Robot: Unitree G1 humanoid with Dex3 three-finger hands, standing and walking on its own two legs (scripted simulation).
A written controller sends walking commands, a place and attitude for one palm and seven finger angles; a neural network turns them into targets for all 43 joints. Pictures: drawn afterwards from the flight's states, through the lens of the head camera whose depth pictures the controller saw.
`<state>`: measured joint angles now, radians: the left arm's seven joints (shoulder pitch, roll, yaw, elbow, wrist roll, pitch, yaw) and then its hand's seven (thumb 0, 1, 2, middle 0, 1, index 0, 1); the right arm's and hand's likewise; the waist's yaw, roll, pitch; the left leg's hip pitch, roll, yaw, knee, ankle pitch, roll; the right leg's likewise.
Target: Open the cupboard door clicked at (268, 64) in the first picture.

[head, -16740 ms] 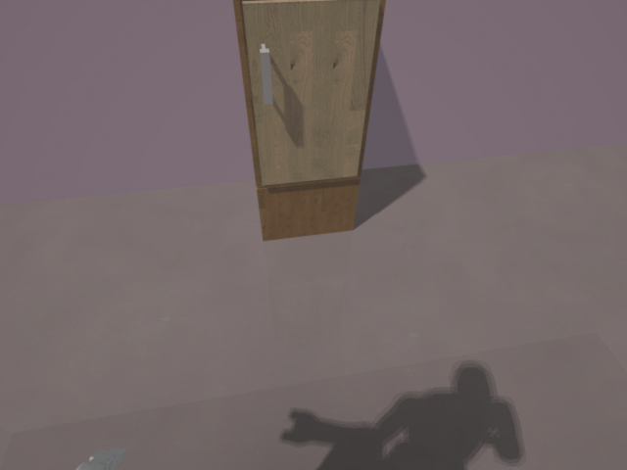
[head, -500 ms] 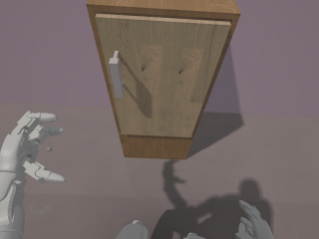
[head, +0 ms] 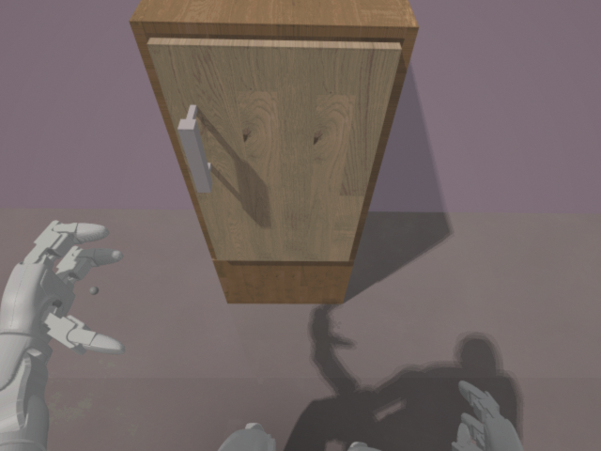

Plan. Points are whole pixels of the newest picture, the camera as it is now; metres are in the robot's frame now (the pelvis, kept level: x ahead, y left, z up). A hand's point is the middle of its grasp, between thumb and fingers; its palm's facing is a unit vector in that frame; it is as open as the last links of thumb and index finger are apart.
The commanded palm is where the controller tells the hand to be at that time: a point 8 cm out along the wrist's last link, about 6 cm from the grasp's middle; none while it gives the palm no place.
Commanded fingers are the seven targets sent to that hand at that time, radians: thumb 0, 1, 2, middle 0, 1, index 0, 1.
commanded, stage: move the hooked fingers beside the handle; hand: left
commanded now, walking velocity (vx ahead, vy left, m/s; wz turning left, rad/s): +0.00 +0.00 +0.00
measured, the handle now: (199, 150) +0.57 +0.21 +0.03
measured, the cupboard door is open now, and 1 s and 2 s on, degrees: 0 0 0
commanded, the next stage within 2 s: none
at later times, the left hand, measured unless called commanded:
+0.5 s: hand (116, 247) +0.35 +0.27 +0.06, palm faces +0.06 -1.00 -0.03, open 14.0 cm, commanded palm +0.33 +0.32 +0.05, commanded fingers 0.00 -0.50 0.30 -0.30 -1.20 -0.30 -1.20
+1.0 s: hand (132, 208) +0.42 +0.27 +0.05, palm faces +0.07 -1.00 -0.02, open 14.0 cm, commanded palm +0.40 +0.32 +0.05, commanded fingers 0.00 -0.50 0.30 -0.30 -1.20 -0.30 -1.20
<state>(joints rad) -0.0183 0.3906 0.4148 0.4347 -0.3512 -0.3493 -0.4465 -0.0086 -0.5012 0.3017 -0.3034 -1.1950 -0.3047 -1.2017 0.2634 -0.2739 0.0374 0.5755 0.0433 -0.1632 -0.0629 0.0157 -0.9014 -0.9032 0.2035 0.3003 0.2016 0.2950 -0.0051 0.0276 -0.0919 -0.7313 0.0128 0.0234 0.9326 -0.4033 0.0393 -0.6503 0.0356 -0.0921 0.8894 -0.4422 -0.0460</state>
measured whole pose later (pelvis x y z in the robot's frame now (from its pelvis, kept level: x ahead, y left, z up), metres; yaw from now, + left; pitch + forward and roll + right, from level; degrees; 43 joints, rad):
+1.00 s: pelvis +0.00 +0.01 -0.01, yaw -1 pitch +17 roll -3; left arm -0.56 0.51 0.46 0.95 -0.21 -0.40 -0.40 -0.01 -0.50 0.30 -0.30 -1.20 -0.30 -1.20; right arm 0.33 -0.28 0.03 0.62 0.03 -0.05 -0.05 0.01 -0.90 -0.90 0.20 0.30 0.20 0.29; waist -0.08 0.01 -0.10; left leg -0.87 0.02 0.04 1.00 -0.43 0.05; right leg -0.79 0.04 -0.08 0.95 -0.45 -0.03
